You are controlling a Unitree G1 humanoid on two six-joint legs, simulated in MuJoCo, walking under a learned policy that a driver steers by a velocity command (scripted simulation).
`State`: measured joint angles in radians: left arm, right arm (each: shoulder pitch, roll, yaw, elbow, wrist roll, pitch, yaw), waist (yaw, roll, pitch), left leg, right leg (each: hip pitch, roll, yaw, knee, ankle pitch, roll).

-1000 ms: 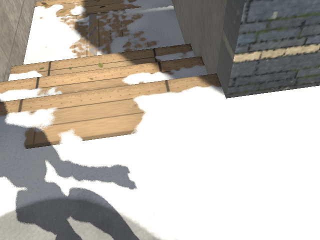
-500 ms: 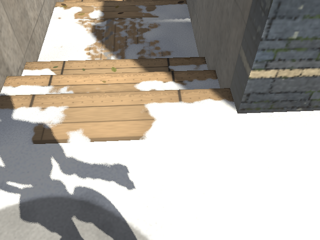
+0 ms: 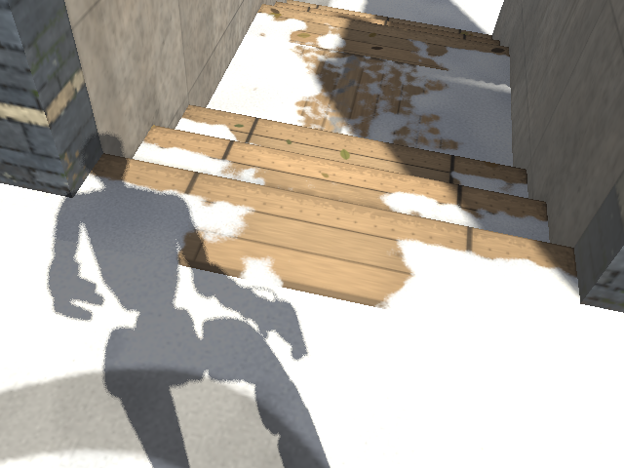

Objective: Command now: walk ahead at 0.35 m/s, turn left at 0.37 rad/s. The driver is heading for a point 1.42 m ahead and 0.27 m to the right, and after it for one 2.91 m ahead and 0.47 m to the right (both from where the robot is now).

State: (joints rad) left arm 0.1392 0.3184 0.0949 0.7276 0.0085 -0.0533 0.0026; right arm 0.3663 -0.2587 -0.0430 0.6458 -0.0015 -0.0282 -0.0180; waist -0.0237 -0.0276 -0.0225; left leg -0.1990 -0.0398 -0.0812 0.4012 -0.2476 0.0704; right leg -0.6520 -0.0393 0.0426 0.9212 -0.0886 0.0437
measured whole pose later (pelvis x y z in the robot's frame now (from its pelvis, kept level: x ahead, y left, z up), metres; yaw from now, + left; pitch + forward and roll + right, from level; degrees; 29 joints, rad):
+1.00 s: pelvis +0.51 -0.01 +0.00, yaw -14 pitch +1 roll +2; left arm 0.18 0.32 0.07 0.69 0.01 -0.02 -0.02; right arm 0.32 -0.28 -0.07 0.77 -0.03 -0.10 0.01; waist -0.06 -0.05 0.03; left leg -0.10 -0.01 0.14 0.29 -0.21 0.02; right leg -0.68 -0.10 0.05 0.99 -0.17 0.01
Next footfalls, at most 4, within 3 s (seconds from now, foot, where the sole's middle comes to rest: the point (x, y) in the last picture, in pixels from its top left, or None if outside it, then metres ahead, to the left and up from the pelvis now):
0.26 right None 0.25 -0.15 -0.79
0.72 left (247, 448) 0.55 0.10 -0.78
1.24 right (401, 359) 0.76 -0.26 -0.78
1.76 left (362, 233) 1.16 -0.19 -0.78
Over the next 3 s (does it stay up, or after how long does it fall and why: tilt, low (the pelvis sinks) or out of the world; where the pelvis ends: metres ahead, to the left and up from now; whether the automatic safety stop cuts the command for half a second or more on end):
stays up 1.58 -0.29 -0.19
